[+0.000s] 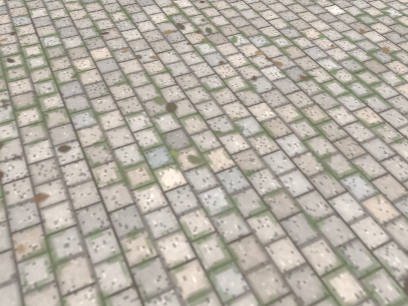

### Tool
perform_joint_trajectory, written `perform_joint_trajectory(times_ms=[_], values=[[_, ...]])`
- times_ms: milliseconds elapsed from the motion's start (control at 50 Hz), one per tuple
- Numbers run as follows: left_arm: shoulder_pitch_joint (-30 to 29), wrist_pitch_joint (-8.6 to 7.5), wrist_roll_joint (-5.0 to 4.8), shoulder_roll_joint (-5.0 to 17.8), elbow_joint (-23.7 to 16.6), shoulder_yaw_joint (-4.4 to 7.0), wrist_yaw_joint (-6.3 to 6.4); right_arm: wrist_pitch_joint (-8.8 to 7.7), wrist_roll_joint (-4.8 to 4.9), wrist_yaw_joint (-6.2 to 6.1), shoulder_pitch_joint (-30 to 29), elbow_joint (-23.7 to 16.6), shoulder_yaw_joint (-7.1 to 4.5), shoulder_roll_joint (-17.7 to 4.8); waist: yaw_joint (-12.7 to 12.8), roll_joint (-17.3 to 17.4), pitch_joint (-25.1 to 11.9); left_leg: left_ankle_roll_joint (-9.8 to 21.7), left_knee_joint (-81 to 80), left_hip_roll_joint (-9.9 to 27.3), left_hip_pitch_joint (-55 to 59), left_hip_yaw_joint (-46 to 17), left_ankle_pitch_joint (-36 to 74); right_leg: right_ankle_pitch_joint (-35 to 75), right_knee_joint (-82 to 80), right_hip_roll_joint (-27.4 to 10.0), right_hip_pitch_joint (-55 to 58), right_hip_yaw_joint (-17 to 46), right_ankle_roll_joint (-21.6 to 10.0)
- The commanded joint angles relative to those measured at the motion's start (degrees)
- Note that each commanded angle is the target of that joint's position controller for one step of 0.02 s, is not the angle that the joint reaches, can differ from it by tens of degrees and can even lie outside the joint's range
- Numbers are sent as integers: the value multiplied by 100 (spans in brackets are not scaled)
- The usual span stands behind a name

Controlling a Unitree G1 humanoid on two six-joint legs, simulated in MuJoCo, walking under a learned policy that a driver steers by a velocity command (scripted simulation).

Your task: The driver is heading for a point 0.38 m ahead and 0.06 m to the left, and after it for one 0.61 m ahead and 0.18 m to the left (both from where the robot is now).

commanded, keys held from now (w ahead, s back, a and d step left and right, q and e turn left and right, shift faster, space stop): w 0.38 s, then q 0.62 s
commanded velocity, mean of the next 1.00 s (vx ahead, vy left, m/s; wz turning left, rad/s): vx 0.25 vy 0.00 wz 0.24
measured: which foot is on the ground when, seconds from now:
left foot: down 0.00-0.48, up 0.50-0.94, down 0.96-1.00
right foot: down 0.00-0.00, up 0.02-0.46, down 0.48-0.96, up 0.98-1.00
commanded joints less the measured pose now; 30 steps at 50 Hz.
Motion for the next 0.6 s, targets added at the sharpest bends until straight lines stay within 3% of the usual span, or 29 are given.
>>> perform_joint_trajectory(times_ms=[20,40,60,80,120,140,180,220,280,360,400,440,460,480,500,520,540,560,580,600], values=[[-1021,-159,90,233,-638,14,-22,-135,-69,9,1416,245,-247,-840,-795,761,-25,318,-1369,952,2130,-1598,-197,-318,1086,-81,-2225,23,-276],[-1068,-263,8,324,-921,55,21,-178,-104,79,1715,243,-347,-1415,-795,1950,-13,1157,-2279,2088,2415,-4050,-1145,-1253,2575,407,-3305,-150,-74],[-892,-349,-104,671,-833,147,19,-227,-127,81,1251,119,-219,-1043,-548,1215,315,1341,-2393,2264,2132,-4229,-1709,-1223,3419,19,-3725,289,-147],[-785,-419,-142,724,-735,163,-35,-246,-107,54,900,-5,-143,-779,-402,911,632,1165,-2378,2028,1993,-3628,-1665,-586,3625,-242,-3959,320,-254],[-859,-494,-33,691,-637,189,-81,-227,-115,49,639,-90,-86,-688,-314,605,680,838,-2437,1645,1970,-2669,-546,325,3415,-553,-4034,124,-314],[-940,-494,10,651,-628,198,-124,-198,-141,50,696,-74,-21,-526,-319,620,593,700,-2457,1423,1898,-2181,154,649,3227,-636,-3818,40,-291],[-1025,-465,49,472,-633,166,-202,-153,-138,33,942,3,14,-478,-358,679,436,679,-2438,1206,1936,-1567,1475,1056,2946,-604,-3689,-215,-155],[-1318,-436,57,342,-750,121,-226,-100,-138,-18,1062,48,13,-569,-398,555,454,721,-2480,1122,1847,-1201,2229,1356,2423,-563,-3676,-364,8],[-1943,-467,26,180,-966,25,-271,-44,-142,-103,1116,70,18,-671,-525,548,615,662,-2668,948,1399,-773,2292,2092,1215,-417,-3183,-549,122],[-2528,-521,-25,228,-1165,-11,-378,-17,-81,-135,1406,215,0,-725,-603,565,880,726,-2753,1164,1463,-678,2237,2486,371,-256,-2838,-594,21],[-2649,-566,-8,328,-1247,9,-428,30,-57,-145,1406,260,-23,-719,-478,554,896,648,-2434,1294,1787,-689,2994,2310,101,-202,-2739,-496,-145],[-2146,-614,70,590,-1146,123,-418,97,-89,-171,1295,229,-82,-866,-90,761,396,448,-1603,1281,2057,-755,4935,2071,15,85,-1922,-538,-324],[-1380,-631,101,798,-919,226,-370,139,-106,-177,1145,173,-94,-902,320,828,-141,295,-772,1111,1974,-701,5754,2307,-86,241,-936,-624,-475],[-515,-631,158,1034,-680,310,-295,149,-129,-175,1039,75,-67,-840,729,766,-757,63,313,832,1310,-635,5400,3272,-119,-78,520,-413,-671],[273,-586,343,1510,-523,386,-206,113,-304,-166,1238,-144,60,-428,723,-344,-1803,-175,2191,253,-311,-528,2459,5287,578,-1485,2697,880,-1102],[202,-520,334,1417,-554,311,-264,87,-139,-127,2285,44,207,92,312,-1501,-3016,-386,4000,-543,-1559,-987,-2209,5471,200,-2881,3842,2905,-2079],[-154,-438,235,967,-697,230,-233,98,22,-134,1752,57,-42,-763,478,-672,-2517,-409,4387,-189,-1606,-1284,-1913,4745,-212,-2482,2778,2413,-1804],[-703,-414,146,738,-728,146,-195,146,132,-177,1116,-191,-114,-852,317,-591,-1412,-438,4286,56,-1999,-906,-1551,4419,-425,-2212,1864,1486,-1552],[-1006,-419,116,571,-664,96,-187,216,80,-241,954,-196,-108,-688,127,-196,-892,-517,4038,280,-1864,-769,-1164,4247,-694,-1919,965,962,-1391],[-1266,-434,149,476,-631,75,-200,332,11,-290,1005,-192,-139,-566,-75,-230,-575,-578,3833,420,-1525,-724,-896,3937,-960,-1728,188,515,-1292]])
